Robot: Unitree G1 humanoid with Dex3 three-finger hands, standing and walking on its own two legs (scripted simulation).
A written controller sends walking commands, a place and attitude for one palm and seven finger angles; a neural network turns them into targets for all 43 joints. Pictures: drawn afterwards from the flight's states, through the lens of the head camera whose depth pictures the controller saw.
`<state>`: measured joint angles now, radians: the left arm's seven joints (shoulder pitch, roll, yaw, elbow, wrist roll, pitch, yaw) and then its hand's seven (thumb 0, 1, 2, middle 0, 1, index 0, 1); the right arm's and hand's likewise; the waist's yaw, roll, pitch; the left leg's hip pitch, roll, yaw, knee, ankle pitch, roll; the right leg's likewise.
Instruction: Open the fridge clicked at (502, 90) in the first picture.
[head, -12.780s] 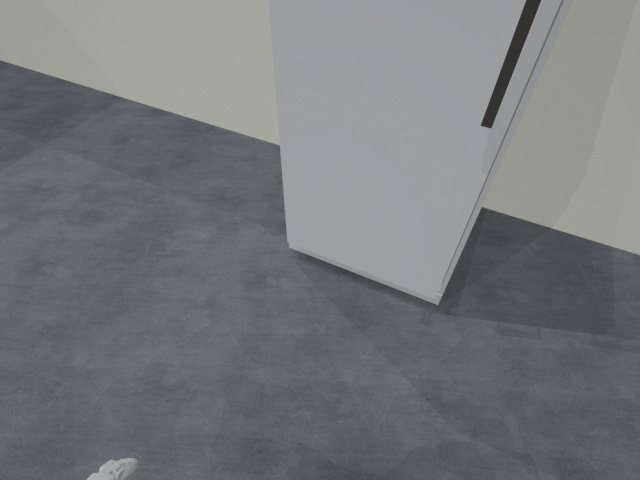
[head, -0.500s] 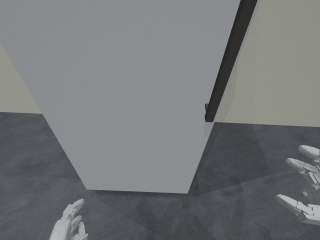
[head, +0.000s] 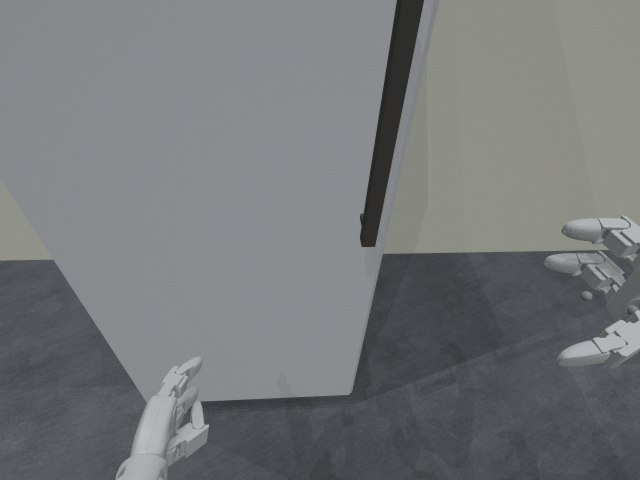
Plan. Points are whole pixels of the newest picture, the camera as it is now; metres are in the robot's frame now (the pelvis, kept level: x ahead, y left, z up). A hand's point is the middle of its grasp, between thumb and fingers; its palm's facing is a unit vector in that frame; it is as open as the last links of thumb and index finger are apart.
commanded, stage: raise the hand to about handle height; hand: right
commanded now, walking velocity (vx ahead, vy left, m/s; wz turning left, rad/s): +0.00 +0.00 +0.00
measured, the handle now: (383, 122) +0.49 -0.08 +0.24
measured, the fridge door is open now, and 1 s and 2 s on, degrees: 0 0 0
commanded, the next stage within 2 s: move the hooked fingers beside the handle in 0.68 s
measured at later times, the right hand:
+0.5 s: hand (591, 244) +0.28 -0.26 +0.22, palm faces +0.06 +0.99 -0.09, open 14.0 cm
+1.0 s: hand (559, 240) +0.30 -0.24 +0.21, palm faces +0.06 +0.99 -0.09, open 14.0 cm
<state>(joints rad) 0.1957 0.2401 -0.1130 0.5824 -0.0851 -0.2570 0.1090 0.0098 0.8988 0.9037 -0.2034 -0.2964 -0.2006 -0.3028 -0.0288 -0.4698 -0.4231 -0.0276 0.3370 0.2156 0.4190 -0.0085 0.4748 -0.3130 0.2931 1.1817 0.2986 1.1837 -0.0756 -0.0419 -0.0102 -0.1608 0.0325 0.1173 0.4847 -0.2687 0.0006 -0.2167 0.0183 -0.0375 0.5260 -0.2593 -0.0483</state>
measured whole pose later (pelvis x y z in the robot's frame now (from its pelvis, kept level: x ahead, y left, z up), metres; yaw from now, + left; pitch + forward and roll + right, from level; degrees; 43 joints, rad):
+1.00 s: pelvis +0.01 +0.03 +0.00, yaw +0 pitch -3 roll +0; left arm 0.19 0.29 -0.08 0.60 -0.11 -0.19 0.11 0.01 0.90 0.90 -0.20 -0.30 -0.20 -0.30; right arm -0.23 -0.51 -0.44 0.13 0.31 0.32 0.42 -0.01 0.51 -0.30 0.30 1.20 0.30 1.20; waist -0.06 -0.06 -0.02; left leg -0.14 0.01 0.13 0.48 -0.29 0.03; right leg -0.19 -0.01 -0.02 0.51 -0.26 -0.01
